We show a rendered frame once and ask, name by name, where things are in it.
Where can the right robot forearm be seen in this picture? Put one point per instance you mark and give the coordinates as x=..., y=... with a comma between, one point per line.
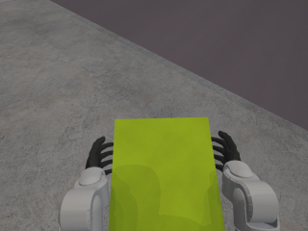
x=255, y=204

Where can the right robot hand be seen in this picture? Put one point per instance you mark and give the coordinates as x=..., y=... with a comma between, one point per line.
x=229, y=150

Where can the left robot hand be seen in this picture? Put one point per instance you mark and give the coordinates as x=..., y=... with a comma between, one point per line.
x=95, y=155

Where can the left robot forearm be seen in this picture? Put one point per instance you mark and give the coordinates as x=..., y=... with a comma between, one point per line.
x=82, y=207

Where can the carton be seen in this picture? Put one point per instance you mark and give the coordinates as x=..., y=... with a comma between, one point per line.
x=164, y=176

